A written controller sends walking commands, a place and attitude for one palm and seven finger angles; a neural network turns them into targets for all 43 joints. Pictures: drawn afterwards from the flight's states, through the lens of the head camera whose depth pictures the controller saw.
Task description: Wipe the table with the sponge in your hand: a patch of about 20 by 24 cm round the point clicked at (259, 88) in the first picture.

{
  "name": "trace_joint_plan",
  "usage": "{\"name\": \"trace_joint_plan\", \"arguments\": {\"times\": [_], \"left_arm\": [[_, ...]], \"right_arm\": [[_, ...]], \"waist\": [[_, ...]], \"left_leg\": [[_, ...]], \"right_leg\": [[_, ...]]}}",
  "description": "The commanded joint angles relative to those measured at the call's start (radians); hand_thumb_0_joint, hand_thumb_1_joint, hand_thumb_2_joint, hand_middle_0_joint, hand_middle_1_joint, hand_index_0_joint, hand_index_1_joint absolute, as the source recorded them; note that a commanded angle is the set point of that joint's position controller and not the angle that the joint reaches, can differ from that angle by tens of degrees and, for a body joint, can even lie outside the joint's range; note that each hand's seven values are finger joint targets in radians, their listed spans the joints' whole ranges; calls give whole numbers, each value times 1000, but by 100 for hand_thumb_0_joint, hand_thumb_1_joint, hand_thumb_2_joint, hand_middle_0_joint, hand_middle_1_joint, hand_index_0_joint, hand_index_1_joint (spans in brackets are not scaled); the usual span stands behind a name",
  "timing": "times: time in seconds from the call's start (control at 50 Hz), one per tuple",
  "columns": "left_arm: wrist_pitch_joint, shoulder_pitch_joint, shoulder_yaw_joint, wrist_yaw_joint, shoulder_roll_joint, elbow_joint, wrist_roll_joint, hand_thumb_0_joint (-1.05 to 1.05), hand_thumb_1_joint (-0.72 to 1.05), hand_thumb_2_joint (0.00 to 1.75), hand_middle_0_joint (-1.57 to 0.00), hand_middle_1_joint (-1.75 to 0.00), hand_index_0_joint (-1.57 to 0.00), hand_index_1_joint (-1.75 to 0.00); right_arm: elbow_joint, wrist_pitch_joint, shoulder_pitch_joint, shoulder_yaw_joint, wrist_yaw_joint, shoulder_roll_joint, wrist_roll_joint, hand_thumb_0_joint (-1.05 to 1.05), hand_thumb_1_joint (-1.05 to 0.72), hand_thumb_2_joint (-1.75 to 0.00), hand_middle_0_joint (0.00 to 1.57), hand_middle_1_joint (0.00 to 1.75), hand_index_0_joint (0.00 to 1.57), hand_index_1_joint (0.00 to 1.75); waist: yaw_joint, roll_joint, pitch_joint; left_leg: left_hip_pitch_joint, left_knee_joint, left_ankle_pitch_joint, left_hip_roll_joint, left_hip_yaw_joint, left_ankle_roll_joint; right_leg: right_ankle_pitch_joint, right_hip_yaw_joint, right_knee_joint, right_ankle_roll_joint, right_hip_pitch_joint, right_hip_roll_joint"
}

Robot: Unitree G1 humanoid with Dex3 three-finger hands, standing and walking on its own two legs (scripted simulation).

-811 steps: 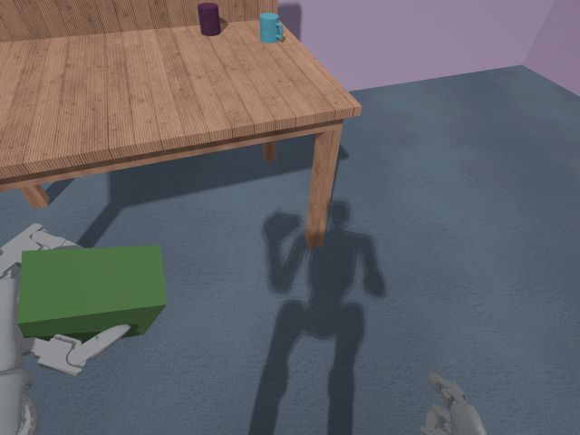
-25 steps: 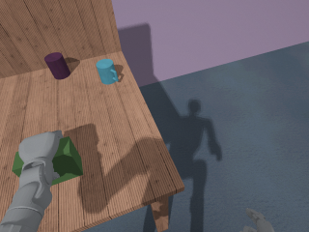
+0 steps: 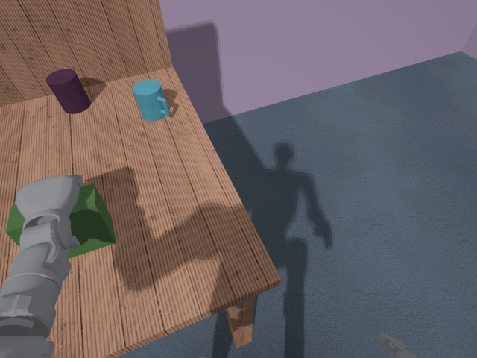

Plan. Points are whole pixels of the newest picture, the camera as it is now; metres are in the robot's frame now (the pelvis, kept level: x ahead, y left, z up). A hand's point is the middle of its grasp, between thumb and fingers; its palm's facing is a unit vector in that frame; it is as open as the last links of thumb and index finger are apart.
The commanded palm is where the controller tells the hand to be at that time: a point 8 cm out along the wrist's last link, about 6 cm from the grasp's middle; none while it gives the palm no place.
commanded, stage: wipe forward along the first lane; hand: left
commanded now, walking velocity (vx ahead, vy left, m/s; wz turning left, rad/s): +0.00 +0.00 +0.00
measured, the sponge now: (71, 231) +0.32 +0.35 -0.01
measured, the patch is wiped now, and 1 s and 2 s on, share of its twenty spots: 0.40 0.65 0.85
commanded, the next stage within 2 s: slide across to the middle lane in 0.36 s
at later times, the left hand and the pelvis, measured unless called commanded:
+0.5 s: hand (63, 195) +0.38 +0.37 +0.03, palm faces -0.14 +0.00 -0.99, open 9.9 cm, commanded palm +0.36 +0.35 +0.07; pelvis +0.01 +0.01 +0.00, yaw -1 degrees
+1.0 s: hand (91, 189) +0.39 +0.32 +0.03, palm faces -0.07 -0.01 -1.00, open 9.9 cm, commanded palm +0.38 +0.30 +0.08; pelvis +0.02 +0.02 +0.00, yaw +0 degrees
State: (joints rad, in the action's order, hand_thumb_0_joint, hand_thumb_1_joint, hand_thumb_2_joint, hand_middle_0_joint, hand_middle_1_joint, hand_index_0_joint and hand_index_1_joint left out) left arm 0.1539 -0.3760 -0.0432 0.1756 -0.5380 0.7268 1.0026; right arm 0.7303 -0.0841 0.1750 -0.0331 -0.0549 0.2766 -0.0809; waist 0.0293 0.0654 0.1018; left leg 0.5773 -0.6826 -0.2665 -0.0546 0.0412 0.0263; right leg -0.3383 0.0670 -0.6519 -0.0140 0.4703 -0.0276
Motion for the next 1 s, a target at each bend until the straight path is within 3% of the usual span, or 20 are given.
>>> {"name": "trace_joint_plan", "arguments": {"times": [0.0,0.16,0.18,0.24,0.26,0.28,0.36,0.4,0.44,0.5,0.54,0.58,0.62,0.66,0.7,0.76,0.84,0.88,0.94,0.98], "left_arm": [[3,-237,-55,21,-244,-1,30,0,10,130,-120,-160,-120,-160],[-14,-327,-83,20,-312,77,44,0,10,130,-120,-160,-120,-160],[-20,-359,-44,18,-283,73,46,0,10,130,-120,-160,-120,-160],[-25,-341,-70,20,-311,112,53,0,10,130,-120,-160,-120,-160],[-33,-346,-93,18,-327,103,52,0,10,130,-120,-160,-120,-160],[-38,-349,-51,18,-286,101,53,0,10,130,-120,-160,-120,-160],[-44,-349,-100,28,-325,122,48,0,10,130,-120,-160,-120,-160],[-43,-349,-68,33,-297,135,52,0,10,130,-120,-160,-120,-160],[-38,-379,-63,37,-306,150,58,0,10,130,-120,-160,-120,-160],[-49,-400,-30,41,-254,58,44,0,10,130,-120,-160,-120,-160],[-42,-395,-16,49,-223,23,28,0,10,130,-120,-160,-120,-160],[-33,-426,0,50,-199,17,0,0,10,130,-120,-160,-120,-160],[-15,-445,-4,53,-217,22,-1,0,10,130,-120,-160,-120,-160],[-11,-511,24,50,-185,-39,2,0,10,130,-120,-160,-120,-160],[8,-497,82,46,-124,-32,10,0,10,130,-120,-160,-120,-160],[20,-479,39,47,-143,-32,-6,0,10,130,-120,-160,-120,-160],[51,-436,74,57,-95,-33,11,0,10,130,-120,-160,-120,-160],[63,-447,69,67,-90,-48,10,0,10,130,-120,-160,-120,-160],[93,-417,80,83,-58,-44,13,0,10,130,-120,-160,-120,-160],[108,-437,80,87,-60,-43,8,0,10,130,-120,-160,-120,-160]], "right_arm": [[-108,35,-30,-53,-4,153,5,0,-90,-90,20,30,20,30],[-91,22,1,-54,0,163,2,0,-90,-90,20,30,20,30],[-92,23,16,-55,2,163,4,0,-90,-90,20,30,20,30],[-84,16,31,-60,8,166,5,0,-90,-90,20,30,20,30],[-84,15,28,-62,8,167,5,0,-90,-90,20,30,20,30],[-85,14,41,-63,11,165,8,0,-90,-90,20,30,20,30],[-79,4,44,-67,16,168,6,0,-90,-90,20,30,20,30],[-80,3,55,-68,20,168,7,0,-90,-90,20,30,20,30],[-75,1,56,-68,21,170,7,0,-90,-90,20,30,20,30],[-81,5,53,-75,23,156,7,0,-90,-90,20,30,20,30],[-85,2,38,-74,24,151,5,0,-90,-90,20,30,20,30],[-78,8,30,-71,18,150,2,0,-90,-90,20,30,20,30],[-73,8,18,-65,15,150,0,0,-90,-90,20,30,20,30],[-75,16,-3,-64,13,139,-2,0,-90,-90,20,30,20,30],[-75,17,0,-60,16,133,-1,0,-90,-90,20,30,20,30],[-74,15,-14,-59,14,135,1,0,-90,-90,20,30,20,30],[-86,4,-29,-56,24,131,5,0,-90,-90,20,30,20,30],[-88,2,-36,-55,26,131,8,0,-90,-90,20,30,20,30],[-93,-4,-47,-55,33,126,9,0,-90,-90,20,30,20,30],[-93,-8,-53,-52,33,127,9,0,-90,-90,20,30,20,30]], "waist": [[-34,-98,165],[-42,-59,188],[-56,-48,196],[-49,-71,222],[-41,-43,236],[-51,-35,239],[-48,-59,238],[-57,-63,220],[-64,-62,209],[-54,-5,289],[-57,-13,294],[-70,-26,269],[-69,-32,248],[-70,27,269],[-78,43,246],[-59,-5,277],[-52,-16,262],[-46,13,268],[-44,-28,272],[-47,-20,262]], "left_leg": [[-150,68,54,62,-38,-74],[-135,67,67,59,-35,-73],[-142,59,67,60,-38,-76],[-137,50,99,57,-38,-76],[-148,53,125,52,-31,-74],[-157,46,128,54,-34,-75],[-141,44,148,49,-31,-74],[-138,42,132,50,-31,-75],[-137,45,111,49,-33,-76],[-208,49,151,45,-25,-75],[-231,53,172,43,-21,-73],[-238,63,146,41,-15,-75],[-230,82,115,44,-13,-72],[-281,96,131,40,-1,-70],[-291,96,124,44,1,-68],[-297,104,156,41,5,-67],[-296,102,195,44,-2,-63],[-312,101,222,42,2,-60],[-307,98,242,42,-5,-61],[-306,100,239,45,-4,-61]], "right_leg": [[117,-3,130,52,13,44],[124,-9,124,58,27,48],[127,-7,120,56,36,49],[159,-6,112,57,26,50],[177,-7,106,64,26,52],[179,-1,102,63,36,54],[202,-5,101,63,30,55],[179,3,101,60,52,56],[158,1,108,59,65,56],[177,3,102,66,45,57],[192,6,108,66,34,59],[176,5,121,63,40,59],[154,7,130,60,29,54],[157,7,126,68,43,53],[152,14,126,70,55,54],[180,10,135,72,10,54],[209,19,134,71,-9,52],[223,22,127,75,-8,54],[248,22,131,71,-29,51],[249,23,133,72,-33,51]]}}
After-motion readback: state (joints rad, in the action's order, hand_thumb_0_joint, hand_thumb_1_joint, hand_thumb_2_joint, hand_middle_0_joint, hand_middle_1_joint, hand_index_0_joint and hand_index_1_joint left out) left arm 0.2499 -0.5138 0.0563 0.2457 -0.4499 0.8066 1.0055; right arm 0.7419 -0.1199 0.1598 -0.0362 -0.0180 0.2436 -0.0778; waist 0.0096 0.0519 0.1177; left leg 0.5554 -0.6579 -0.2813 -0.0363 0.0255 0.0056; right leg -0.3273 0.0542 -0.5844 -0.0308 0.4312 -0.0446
